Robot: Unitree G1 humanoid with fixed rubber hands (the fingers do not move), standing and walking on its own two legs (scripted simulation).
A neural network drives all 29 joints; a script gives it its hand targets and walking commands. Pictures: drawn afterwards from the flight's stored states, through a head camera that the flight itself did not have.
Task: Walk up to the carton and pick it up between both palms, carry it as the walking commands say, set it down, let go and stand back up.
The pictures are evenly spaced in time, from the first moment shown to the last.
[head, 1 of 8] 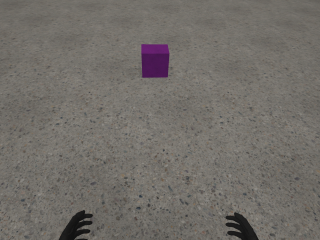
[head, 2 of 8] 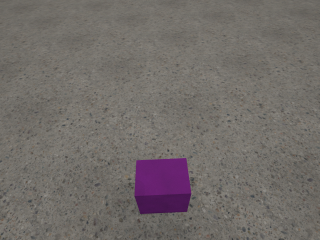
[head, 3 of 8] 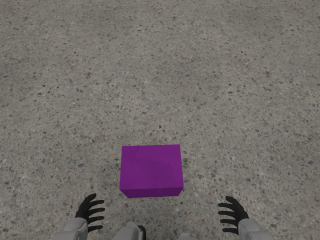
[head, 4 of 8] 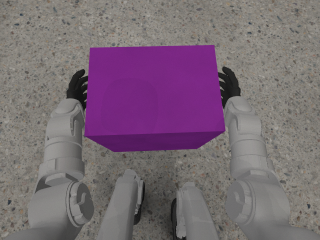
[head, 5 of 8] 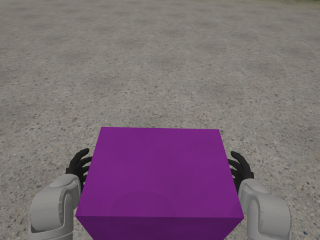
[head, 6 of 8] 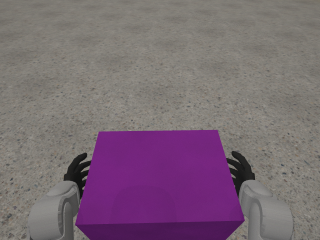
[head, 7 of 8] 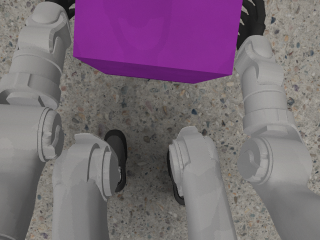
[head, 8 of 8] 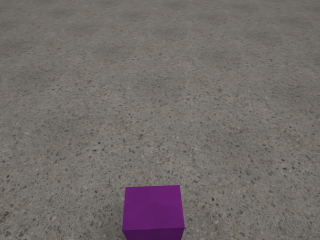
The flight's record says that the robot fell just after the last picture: no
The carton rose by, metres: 0.65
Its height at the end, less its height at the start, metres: +0.00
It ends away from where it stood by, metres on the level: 1.60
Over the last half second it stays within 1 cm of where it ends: yes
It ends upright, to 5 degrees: yes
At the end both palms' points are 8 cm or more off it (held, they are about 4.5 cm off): yes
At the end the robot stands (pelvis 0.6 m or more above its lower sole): yes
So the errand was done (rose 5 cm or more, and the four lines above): yes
